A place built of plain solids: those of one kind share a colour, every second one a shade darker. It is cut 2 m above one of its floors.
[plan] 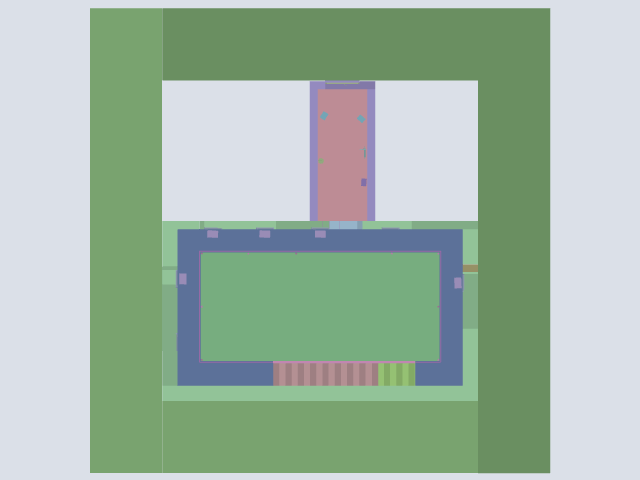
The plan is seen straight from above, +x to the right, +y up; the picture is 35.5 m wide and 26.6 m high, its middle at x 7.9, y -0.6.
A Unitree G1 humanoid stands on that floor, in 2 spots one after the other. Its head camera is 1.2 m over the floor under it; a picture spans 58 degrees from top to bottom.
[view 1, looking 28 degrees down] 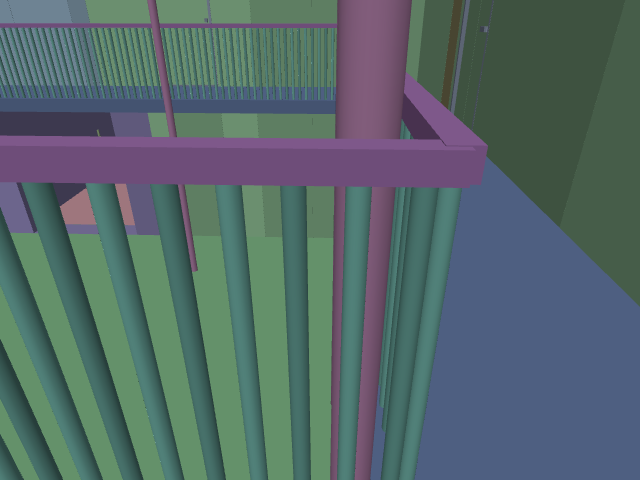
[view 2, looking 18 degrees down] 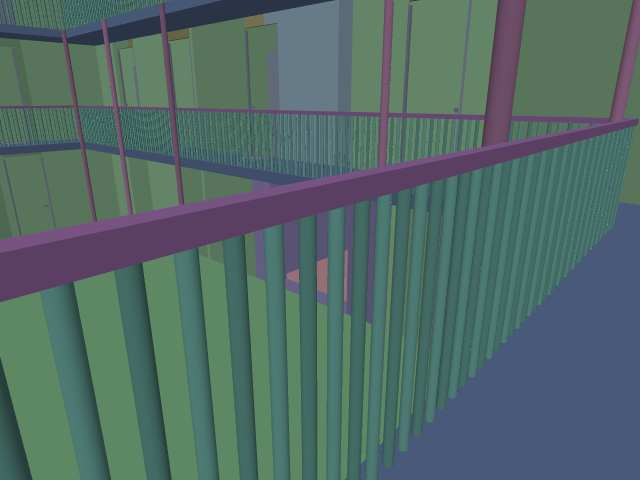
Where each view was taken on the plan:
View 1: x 14.40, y -7.99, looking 92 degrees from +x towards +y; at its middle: floor_court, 8.95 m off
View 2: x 15.21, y -6.31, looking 132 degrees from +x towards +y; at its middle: wall_passage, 11.68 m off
